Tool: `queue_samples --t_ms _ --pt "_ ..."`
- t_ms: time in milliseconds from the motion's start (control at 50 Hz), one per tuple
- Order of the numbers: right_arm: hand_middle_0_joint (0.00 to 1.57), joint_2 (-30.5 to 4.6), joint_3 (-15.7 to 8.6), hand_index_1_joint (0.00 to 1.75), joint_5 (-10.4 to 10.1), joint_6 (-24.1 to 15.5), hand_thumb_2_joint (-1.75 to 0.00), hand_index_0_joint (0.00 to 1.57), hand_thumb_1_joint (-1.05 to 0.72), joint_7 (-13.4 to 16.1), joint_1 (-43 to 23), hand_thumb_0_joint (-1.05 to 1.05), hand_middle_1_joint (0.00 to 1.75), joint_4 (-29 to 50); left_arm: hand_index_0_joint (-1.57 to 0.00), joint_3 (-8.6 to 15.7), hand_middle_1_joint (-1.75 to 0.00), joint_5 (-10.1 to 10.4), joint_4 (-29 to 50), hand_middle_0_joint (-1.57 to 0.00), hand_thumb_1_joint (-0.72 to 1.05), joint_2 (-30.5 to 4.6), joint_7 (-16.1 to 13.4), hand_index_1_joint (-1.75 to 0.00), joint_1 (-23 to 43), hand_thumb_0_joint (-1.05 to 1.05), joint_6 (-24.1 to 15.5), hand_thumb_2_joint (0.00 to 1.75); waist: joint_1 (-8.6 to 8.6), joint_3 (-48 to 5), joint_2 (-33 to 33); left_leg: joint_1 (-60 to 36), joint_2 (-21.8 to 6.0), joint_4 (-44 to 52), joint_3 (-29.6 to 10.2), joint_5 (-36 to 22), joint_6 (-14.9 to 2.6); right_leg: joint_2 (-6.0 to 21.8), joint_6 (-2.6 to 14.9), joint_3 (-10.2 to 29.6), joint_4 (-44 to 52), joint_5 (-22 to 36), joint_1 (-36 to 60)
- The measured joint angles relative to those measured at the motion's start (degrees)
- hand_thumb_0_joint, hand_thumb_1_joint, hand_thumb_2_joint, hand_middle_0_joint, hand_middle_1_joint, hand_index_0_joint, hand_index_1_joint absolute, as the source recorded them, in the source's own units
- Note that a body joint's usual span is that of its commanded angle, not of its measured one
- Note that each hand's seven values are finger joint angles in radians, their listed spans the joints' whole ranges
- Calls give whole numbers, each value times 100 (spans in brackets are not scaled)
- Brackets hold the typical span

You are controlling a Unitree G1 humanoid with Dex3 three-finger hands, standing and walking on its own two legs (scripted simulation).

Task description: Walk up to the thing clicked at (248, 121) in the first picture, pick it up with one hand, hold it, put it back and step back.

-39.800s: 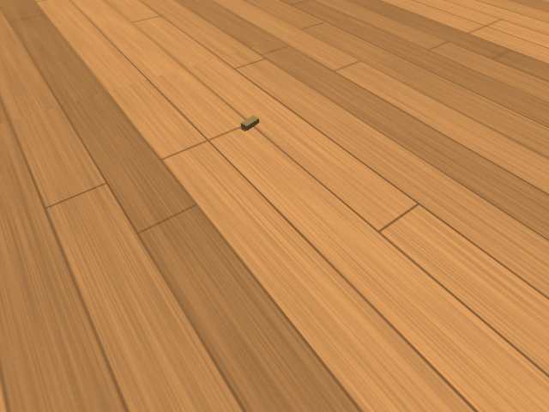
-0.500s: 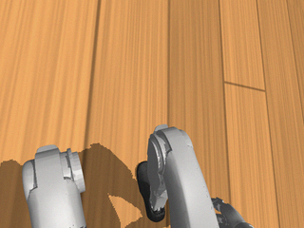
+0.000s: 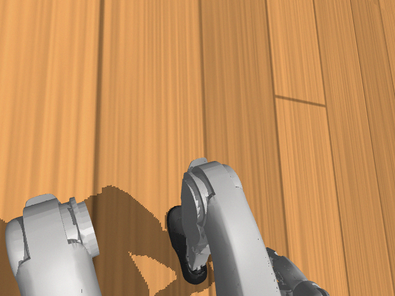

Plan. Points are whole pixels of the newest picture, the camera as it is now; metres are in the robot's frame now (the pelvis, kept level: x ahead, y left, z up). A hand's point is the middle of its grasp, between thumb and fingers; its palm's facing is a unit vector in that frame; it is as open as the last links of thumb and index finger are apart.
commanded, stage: rest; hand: left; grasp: from above
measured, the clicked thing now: out of the picture +0.42 +0.37 -0.28
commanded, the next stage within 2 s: open in 0.16 s
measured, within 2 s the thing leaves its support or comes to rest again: neither
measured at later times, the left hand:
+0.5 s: hand out of the picture +0.41 +0.37 -0.22, palm faces -0.47 -0.11 -0.87, open 7.9 cm
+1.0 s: hand out of the picture +0.41 +0.37 -0.22, palm faces -0.48 -0.12 -0.87, open 11.3 cm
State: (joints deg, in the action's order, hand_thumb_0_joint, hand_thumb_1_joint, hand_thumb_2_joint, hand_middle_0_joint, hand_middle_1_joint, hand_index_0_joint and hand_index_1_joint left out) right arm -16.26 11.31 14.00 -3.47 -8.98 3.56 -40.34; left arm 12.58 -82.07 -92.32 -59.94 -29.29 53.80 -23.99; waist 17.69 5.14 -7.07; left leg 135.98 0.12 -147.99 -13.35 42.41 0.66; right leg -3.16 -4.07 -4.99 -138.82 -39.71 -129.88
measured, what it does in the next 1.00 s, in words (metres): stands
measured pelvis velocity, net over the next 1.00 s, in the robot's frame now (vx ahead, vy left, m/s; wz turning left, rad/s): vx -0.01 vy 0.00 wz -0.03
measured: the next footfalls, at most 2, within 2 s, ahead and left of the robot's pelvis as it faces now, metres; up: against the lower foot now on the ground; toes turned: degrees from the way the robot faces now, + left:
none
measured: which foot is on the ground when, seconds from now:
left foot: down 0.00-1.00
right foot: down 0.00-1.00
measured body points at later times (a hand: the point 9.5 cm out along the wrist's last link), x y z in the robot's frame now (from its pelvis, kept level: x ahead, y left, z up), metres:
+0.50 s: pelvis -0.01 +0.00 +0.00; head +0.24 +0.15 +0.35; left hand +0.43 +0.37 -0.17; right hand +0.09 -0.26 -0.07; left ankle +0.06 +0.13 -0.26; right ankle +0.11 -0.14 -0.26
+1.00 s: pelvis -0.01 +0.00 +0.00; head +0.24 +0.15 +0.34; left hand +0.43 +0.38 -0.17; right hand +0.09 -0.26 -0.06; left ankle +0.06 +0.13 -0.26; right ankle +0.11 -0.14 -0.26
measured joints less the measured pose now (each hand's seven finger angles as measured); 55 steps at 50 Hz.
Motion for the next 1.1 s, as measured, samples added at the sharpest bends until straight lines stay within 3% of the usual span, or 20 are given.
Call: queue_samples --t_ms 340,500,820,1100 --pt "20 -137 258 30 159 -114 -90 21 -89 -15 -134 0 30 111 -97 -288 -18 -80 -443 -94 43 -220 -262 -10 161 0 -26 2 63 39 -99 -54 -17 -106 -90 -47 -58 -57 9 -79 8 86 112" --pt "20 -103 353 30 176 -200 -90 21 -89 -51 -101 0 30 81 -86 -479 -32 -23 -486 -79 39 -197 -262 -24 224 0 69 15 56 17 -67 -37 -14 -121 -98 -67 -83 -62 35 -94 17 97 123" --pt "20 -143 440 30 195 -250 -90 21 -89 -92 -77 0 30 194 -56 -298 -63 58 -390 -49 10 -325 -152 -56 119 0 60 46 115 96 -105 -59 -2 -119 -153 -59 -62 -63 -12 -135 47 107 154" --pt "20 -185 412 30 179 -263 -90 21 -89 -124 -99 0 30 234 -37 -341 -80 128 -304 -32 -11 -304 -101 -74 102 0 46 65 74 129 -99 -77 -9 -123 -152 -45 -83 -67 -16 -138 61 100 184"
